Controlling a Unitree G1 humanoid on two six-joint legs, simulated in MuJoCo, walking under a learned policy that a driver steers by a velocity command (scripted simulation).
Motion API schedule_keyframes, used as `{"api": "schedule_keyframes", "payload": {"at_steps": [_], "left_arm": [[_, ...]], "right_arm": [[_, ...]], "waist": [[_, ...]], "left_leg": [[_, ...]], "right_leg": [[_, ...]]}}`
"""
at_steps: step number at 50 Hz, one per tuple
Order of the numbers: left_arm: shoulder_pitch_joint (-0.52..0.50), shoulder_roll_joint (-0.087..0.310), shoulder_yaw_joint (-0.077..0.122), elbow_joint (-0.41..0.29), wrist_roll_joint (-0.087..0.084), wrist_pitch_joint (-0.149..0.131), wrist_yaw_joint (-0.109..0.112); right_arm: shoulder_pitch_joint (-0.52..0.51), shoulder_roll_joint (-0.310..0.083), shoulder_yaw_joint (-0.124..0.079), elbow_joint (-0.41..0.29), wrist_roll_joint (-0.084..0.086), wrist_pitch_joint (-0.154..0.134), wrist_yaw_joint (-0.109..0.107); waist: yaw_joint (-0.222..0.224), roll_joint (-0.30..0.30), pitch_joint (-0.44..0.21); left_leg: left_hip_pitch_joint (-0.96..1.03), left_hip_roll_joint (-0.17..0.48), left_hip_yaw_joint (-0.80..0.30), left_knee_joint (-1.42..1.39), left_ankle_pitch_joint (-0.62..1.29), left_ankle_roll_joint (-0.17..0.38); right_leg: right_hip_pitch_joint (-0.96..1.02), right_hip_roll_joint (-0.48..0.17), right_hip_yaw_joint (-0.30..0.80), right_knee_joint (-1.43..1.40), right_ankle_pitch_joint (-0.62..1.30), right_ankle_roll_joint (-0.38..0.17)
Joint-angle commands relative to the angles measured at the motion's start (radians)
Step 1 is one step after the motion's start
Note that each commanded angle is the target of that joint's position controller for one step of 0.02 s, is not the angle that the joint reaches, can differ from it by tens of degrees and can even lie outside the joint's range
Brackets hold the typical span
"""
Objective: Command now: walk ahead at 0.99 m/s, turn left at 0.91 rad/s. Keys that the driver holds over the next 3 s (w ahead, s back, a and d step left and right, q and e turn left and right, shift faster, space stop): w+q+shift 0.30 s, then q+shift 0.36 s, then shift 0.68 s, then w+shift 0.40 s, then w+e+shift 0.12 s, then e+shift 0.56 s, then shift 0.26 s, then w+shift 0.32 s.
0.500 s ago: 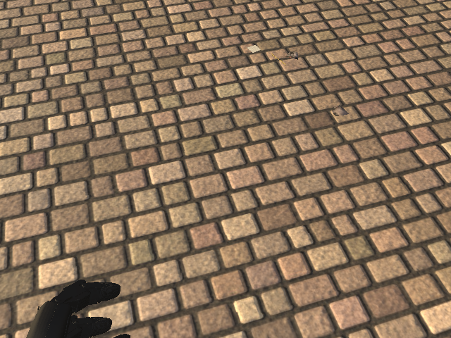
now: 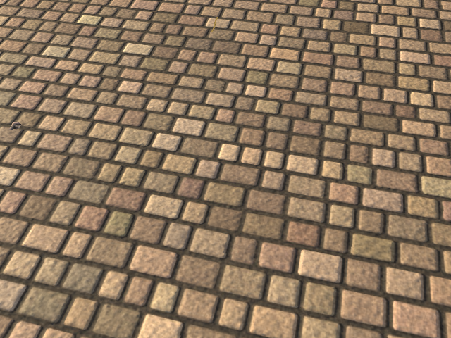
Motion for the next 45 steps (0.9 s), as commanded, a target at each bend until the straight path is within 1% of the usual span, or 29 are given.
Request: {"api": "schedule_keyframes", "payload": {"at_steps": [1,3,4,7,9,11,13,14,15,16,17,18,19,20,21,22,23,26,28,31,34,35,36,37,38,39,41,43,45], "left_arm": [[-0.134,0.157,0.015,-0.192,0.02,-0.05,-0.004],[-0.085,0.15,0.008,-0.182,0.046,0.002,-0.006],[-0.101,0.138,0.004,-0.196,0.047,0.019,-0.008],[-0.288,0.105,-0.014,-0.276,0.021,0.024,-0.027],[-0.355,0.091,-0.02,-0.291,-0.003,0.02,-0.035],[-0.378,0.112,-0.013,-0.295,-0.011,0.015,-0.035],[-0.366,0.144,-0.002,-0.295,-0.01,0.009,-0.028],[-0.302,0.176,0.012,-0.278,-0.011,0.005,-0.019],[-0.161,0.222,0.034,-0.241,-0.013,0.0,-0.007],[0.043,0.264,0.055,-0.198,-0.005,-0.006,0.012],[0.247,0.33,0.075,-0.17,0.028,-0.012,0.034],[0.125,0.413,0.092,-0.188,0.047,-0.005,0.026],[0.019,0.296,0.081,-0.215,0.036,0.004,0.018],[-0.032,0.196,0.054,-0.214,0.026,0.008,0.013],[-0.046,0.146,0.039,-0.196,0.028,0.013,0.008],[-0.105,0.148,0.053,-0.208,-0.034,-0.002,0.017],[-0.132,0.134,0.05,-0.192,-0.04,-0.011,0.021],[-0.218,0.163,0.069,-0.17,-0.047,-0.017,0.027],[-0.272,0.21,0.088,-0.169,-0.043,-0.01,0.032],[-0.287,0.25,0.103,-0.158,-0.072,-0.006,0.03],[-0.277,0.291,0.12,-0.159,-0.098,0.009,0.026],[-0.274,0.282,0.118,-0.161,-0.101,0.016,0.023],[-0.244,0.229,0.102,-0.161,-0.086,0.019,0.016],[-0.149,0.1,0.063,-0.169,-0.011,0.02,0.004],[-0.059,0.192,0.062,-0.185,-0.04,0.015,-0.007],[-0.165,0.274,0.079,-0.176,-0.065,0.015,-0.01],[-0.23,0.238,0.074,-0.172,-0.047,0.034,0.011],[-0.207,0.23,0.075,-0.161,-0.042,0.055,0.018],[-0.187,0.174,0.059,-0.151,-0.034,0.059,0.018]], "right_arm": [[0.182,-0.173,-0.058,0.009,-0.006,-0.008,-0.034],[0.132,-0.133,-0.036,-0.004,0.0,-0.039,-0.035],[0.124,-0.133,-0.034,-0.01,0.006,-0.053,-0.03],[0.116,-0.14,-0.041,-0.016,0.008,-0.072,-0.021],[0.141,-0.155,-0.052,-0.015,0.015,-0.074,-0.013],[0.181,-0.17,-0.06,-0.006,0.021,-0.074,-0.009],[0.191,-0.182,-0.067,-0.006,0.018,-0.069,-0.017],[0.182,-0.201,-0.071,-0.01,0.013,-0.068,-0.021],[0.159,-0.23,-0.076,-0.012,0.006,-0.068,-0.019],[0.111,-0.226,-0.074,-0.021,0.005,-0.074,-0.015],[0.098,-0.073,-0.034,-0.055,0.007,-0.084,-0.022],[0.234,-0.002,-0.008,-0.127,0.052,-0.078,-0.025],[0.176,-0.103,-0.017,-0.076,0.012,-0.052,-0.042],[0.092,-0.122,-0.025,-0.075,0.0,-0.039,-0.037],[0.057,-0.114,-0.028,-0.075,-0.004,-0.026,-0.026],[0.041,-0.104,-0.037,-0.123,0.082,-0.022,-0.031],[0.041,-0.109,-0.038,-0.133,0.093,-0.008,-0.024],[-0.037,-0.034,-0.014,-0.201,0.066,0.02,-0.011],[-0.037,-0.026,-0.006,-0.203,0.048,0.018,0.006],[-0.016,-0.063,-0.024,-0.175,0.042,0.022,0.033],[0.047,-0.138,-0.064,-0.165,0.04,0.028,0.038],[0.126,-0.168,-0.084,-0.149,0.038,0.025,0.031],[0.192,-0.19,-0.1,-0.131,0.041,0.02,0.012],[0.11,-0.266,-0.095,-0.165,0.035,0.014,-0.013],[0.049,-0.268,-0.084,-0.245,-0.014,-0.007,-0.002],[0.009,-0.213,-0.071,-0.263,0.0,-0.011,0.004],[-0.059,-0.139,-0.047,-0.242,0.042,-0.017,-0.005],[-0.08,-0.124,-0.036,-0.225,0.021,-0.012,-0.021],[-0.082,-0.123,-0.036,-0.205,0.007,-0.011,-0.034]], "waist": [[-0.024,-0.127,-0.03],[0.055,-0.127,0.028],[0.065,-0.112,0.035],[0.02,-0.045,0.086],[-0.027,-0.018,0.059],[-0.063,0.007,0.016],[-0.059,0.024,-0.018],[-0.026,0.031,-0.066],[0.056,0.005,-0.161],[0.172,-0.013,-0.247],[0.219,-0.165,-0.375],[0.058,-0.529,-0.481],[0.063,-0.266,-0.341],[0.073,-0.145,-0.228],[0.061,-0.074,-0.158],[0.045,-0.205,-0.112],[0.024,-0.211,-0.097],[-0.012,-0.153,0.0],[-0.022,-0.133,-0.024],[-0.037,-0.097,-0.071],[-0.089,-0.091,-0.122],[-0.134,-0.065,-0.156],[-0.164,0.047,-0.16],[-0.038,0.351,-0.18],[-0.022,0.292,-0.487],[-0.065,0.079,-0.449],[-0.022,-0.058,-0.25],[0.018,-0.015,-0.194],[0.027,0.009,-0.21]], "left_leg": [[0.485,0.349,-0.759,-0.531,-0.164,0.182],[0.222,0.267,-0.625,-0.541,-0.046,0.167],[0.138,0.233,-0.573,-0.553,-0.028,0.164],[-0.025,0.147,-0.481,-0.604,0.042,0.119],[0.017,0.124,-0.464,-0.588,0.143,0.072],[0.146,0.15,-0.487,-0.543,0.307,0.045],[0.279,0.173,-0.52,-0.449,0.434,0.012],[0.326,0.18,-0.535,-0.351,0.565,-0.01],[0.341,0.162,-0.512,-0.174,0.674,-0.035],[0.244,0.112,-0.47,0.093,0.656,-0.072],[0.076,0.05,-0.384,0.446,0.121,-0.083],[-0.192,-0.032,-0.254,0.672,-0.302,-0.126],[-0.278,0.09,-0.234,0.719,-0.202,-0.122],[-0.27,0.131,-0.202,0.669,-0.127,-0.133],[-0.245,0.161,-0.185,0.634,-0.106,-0.15],[-0.258,0.224,-0.213,0.627,-0.107,-0.187],[-0.23,0.251,-0.208,0.592,-0.088,-0.195],[-0.198,0.271,-0.145,0.356,-0.051,-0.227],[-0.085,0.262,-0.104,0.162,0.116,-0.235],[0.083,0.203,-0.038,-0.015,0.28,-0.193],[0.226,0.134,0.001,-0.079,0.202,-0.117],[0.351,0.105,-0.003,-0.148,0.232,-0.079],[0.515,0.115,-0.074,-0.249,0.371,-0.03],[0.659,0.322,-0.361,-0.16,1.011,0.074],[0.803,0.559,-0.844,-0.305,0.756,0.312],[0.719,0.533,-0.779,-0.378,0.542,0.247],[0.491,0.44,-0.603,-0.37,0.432,0.13],[0.293,0.386,-0.48,-0.373,0.549,0.093],[0.237,0.348,-0.395,-0.358,0.704,0.083]], "right_leg": [[-0.625,-0.064,0.122,0.023,-0.005,-0.009],[-0.483,-0.106,0.12,-0.11,-0.041,0.029],[-0.438,-0.118,0.104,-0.202,-0.049,0.045],[-0.32,-0.121,0.05,-0.51,0.218,0.065],[-0.237,-0.079,0.034,-0.692,0.408,0.054],[-0.205,-0.042,0.032,-0.783,0.465,0.035],[-0.167,-0.015,0.054,-0.872,0.405,0.021],[-0.087,0.013,0.058,-0.887,0.327,0.013],[0.067,0.037,0.044,-0.885,0.224,0.001],[0.295,-0.01,0.065,-0.882,0.183,-0.016],[0.521,-0.273,0.304,-0.906,-0.085,-0.038],[0.628,-0.523,0.891,-1.114,0.006,-0.148],[0.507,-0.472,0.791,-1.086,0.083,-0.162],[0.389,-0.414,0.548,-1.041,0.297,-0.152],[0.291,-0.362,0.376,-1.023,0.537,-0.141],[0.272,-0.288,0.252,-1.033,0.643,-0.128],[0.213,-0.268,0.184,-1.052,0.642,-0.118],[0.058,-0.267,0.042,-1.144,0.704,-0.139],[0.02,-0.24,-0.065,-1.158,0.725,-0.142],[0.052,-0.205,-0.168,-1.081,0.813,-0.106],[0.101,-0.214,-0.181,-0.875,1.022,-0.092],[0.06,-0.2,-0.183,-0.718,0.979,-0.079],[-0.089,-0.14,-0.17,-0.469,0.575,-0.038],[-0.338,0.013,-0.155,-0.096,-0.334,0.02],[-0.477,0.093,0.082,0.114,-0.35,0.042],[-0.481,0.035,0.14,0.08,-0.236,0.029],[-0.474,-0.037,0.126,-0.078,-0.133,0.031],[-0.337,-0.055,0.11,-0.192,-0.112,0.034],[-0.274,-0.041,0.074,-0.308,-0.09,0.048]]}}
Next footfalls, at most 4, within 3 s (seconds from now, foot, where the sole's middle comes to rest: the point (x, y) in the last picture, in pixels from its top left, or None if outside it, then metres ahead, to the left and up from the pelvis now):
0.32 right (298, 310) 0.53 -0.15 -0.73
0.72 left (190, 269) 0.67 0.16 -0.73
1.12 right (248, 223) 0.83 -0.02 -0.73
1.68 left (158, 256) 0.71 0.27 -0.73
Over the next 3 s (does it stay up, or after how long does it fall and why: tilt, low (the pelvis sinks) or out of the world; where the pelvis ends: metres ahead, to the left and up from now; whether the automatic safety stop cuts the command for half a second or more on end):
stays up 1.09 0.50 0.04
